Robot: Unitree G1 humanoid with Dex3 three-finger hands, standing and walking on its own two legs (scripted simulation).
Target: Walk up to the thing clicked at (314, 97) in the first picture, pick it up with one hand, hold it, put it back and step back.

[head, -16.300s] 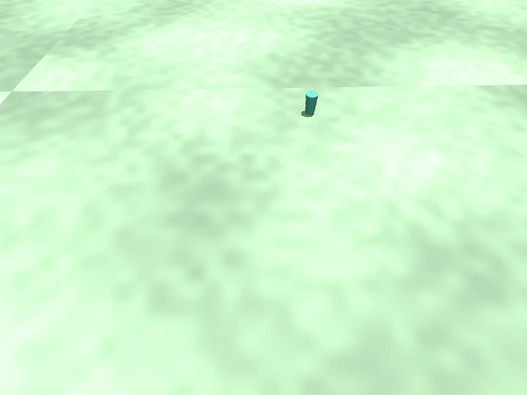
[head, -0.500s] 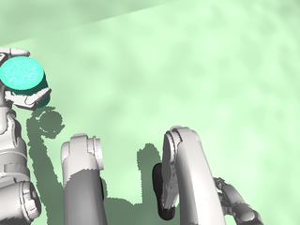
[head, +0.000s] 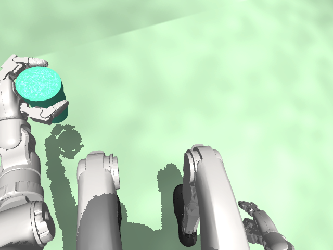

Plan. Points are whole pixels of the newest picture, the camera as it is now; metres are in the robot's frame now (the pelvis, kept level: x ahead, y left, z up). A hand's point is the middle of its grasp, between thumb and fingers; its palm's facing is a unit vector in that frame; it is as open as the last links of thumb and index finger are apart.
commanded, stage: settle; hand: left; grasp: from the side
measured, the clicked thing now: (48, 100) +0.44 +0.26 -0.07
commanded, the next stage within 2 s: lift in 0.28 s
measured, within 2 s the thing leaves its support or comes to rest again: neither
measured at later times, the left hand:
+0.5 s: hand (46, 86) +0.45 +0.25 -0.02, palm faces +0.20 -0.98 -0.07, open 10.7 cm
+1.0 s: hand (29, 85) +0.41 +0.24 +0.07, palm faces +0.16 -0.99 -0.07, open 10.7 cm
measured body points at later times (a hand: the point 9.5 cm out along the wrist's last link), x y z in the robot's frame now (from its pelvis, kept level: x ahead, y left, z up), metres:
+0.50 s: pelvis +0.00 +0.00 +0.01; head +0.20 +0.05 +0.41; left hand +0.44 +0.30 -0.01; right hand +0.12 -0.27 -0.11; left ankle +0.08 +0.13 -0.33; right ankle +0.10 -0.12 -0.33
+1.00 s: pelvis +0.01 +0.00 +0.08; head +0.19 +0.04 +0.49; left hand +0.40 +0.29 +0.08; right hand +0.17 -0.26 -0.04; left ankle +0.08 +0.13 -0.33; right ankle +0.10 -0.12 -0.33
